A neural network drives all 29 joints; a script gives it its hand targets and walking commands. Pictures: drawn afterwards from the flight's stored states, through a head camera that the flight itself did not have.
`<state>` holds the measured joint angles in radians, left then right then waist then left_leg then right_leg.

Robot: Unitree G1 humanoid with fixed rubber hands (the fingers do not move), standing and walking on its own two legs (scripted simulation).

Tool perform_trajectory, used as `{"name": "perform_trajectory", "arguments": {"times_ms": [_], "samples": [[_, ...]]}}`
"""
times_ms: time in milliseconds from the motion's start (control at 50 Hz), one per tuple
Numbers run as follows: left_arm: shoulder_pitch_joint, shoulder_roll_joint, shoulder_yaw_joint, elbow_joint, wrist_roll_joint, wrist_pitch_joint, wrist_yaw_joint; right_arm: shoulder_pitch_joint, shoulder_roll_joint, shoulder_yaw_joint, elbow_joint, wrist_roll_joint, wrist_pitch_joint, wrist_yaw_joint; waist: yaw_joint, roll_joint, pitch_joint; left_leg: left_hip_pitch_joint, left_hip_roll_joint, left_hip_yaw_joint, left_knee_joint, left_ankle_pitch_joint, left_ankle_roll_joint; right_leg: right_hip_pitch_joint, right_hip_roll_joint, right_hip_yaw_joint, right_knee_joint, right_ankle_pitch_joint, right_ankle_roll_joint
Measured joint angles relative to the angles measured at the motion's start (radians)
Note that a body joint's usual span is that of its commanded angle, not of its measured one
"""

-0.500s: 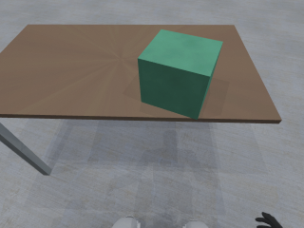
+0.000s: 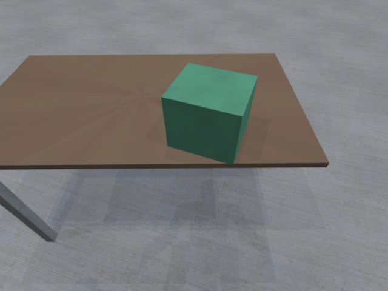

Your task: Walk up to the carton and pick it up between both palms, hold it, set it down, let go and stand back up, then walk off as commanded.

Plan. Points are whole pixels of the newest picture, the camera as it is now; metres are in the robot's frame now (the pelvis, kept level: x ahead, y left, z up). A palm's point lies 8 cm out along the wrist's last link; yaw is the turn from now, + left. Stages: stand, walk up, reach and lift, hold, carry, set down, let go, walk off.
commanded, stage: walk up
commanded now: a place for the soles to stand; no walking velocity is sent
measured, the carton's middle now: (210, 113) +0.61 -0.03 +0.02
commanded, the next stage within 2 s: none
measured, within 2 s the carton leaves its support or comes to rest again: neither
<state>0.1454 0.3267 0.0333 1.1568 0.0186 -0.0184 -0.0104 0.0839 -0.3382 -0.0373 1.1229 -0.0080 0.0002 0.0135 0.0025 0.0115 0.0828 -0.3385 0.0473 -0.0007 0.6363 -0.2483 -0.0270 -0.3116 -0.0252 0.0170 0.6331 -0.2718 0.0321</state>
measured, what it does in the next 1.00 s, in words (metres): shifts its weight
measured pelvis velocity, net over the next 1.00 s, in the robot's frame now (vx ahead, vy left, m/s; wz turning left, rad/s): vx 0.05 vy -0.02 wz -0.09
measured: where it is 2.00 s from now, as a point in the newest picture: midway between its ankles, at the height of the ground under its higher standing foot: outside the picture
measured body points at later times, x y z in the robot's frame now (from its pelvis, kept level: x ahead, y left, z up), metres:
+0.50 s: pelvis +0.02 +0.00 +0.01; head +0.04 -0.01 +0.46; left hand +0.15 +0.29 -0.11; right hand +0.12 -0.29 -0.12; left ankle +0.06 +0.14 -0.72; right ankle +0.04 -0.14 -0.72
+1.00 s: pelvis +0.05 -0.02 +0.01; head +0.04 -0.02 +0.46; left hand +0.13 +0.30 -0.11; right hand +0.09 -0.32 -0.12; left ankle +0.06 +0.14 -0.72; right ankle +0.05 -0.14 -0.70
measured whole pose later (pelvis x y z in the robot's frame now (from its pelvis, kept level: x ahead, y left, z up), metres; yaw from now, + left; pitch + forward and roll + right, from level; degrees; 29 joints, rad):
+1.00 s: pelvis +0.05 -0.02 +0.01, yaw -5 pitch -3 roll +2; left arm 0.20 0.38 0.07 1.06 0.04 0.00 -0.06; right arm 0.18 -0.33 -0.07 1.06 -0.04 -0.05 0.03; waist -0.01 -0.03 0.04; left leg -0.17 0.06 0.07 0.49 -0.26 -0.03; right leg -0.31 -0.05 0.01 0.75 -0.44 -0.02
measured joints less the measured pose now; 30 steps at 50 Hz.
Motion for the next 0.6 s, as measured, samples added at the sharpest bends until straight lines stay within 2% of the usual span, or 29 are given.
{"name": "perform_trajectory", "arguments": {"times_ms": [120,600], "samples": [[-0.041,-0.012,0.003,-0.008,-0.004,0.000,-0.002,-0.016,-0.002,0.001,0.010,-0.005,-0.001,0.004,-0.003,0.015,-0.007,0.020,-0.001,0.000,-0.058,0.022,-0.003,0.016,0.001,0.003,-0.052,0.020,-0.004],[-0.132,-0.009,-0.009,-0.033,-0.014,0.009,-0.003,-0.050,0.016,0.019,0.004,0.004,-0.002,0.002,-0.017,-0.008,0.007,0.123,0.005,0.029,-0.176,0.054,-0.010,0.102,0.003,0.022,-0.158,0.055,0.000]]}}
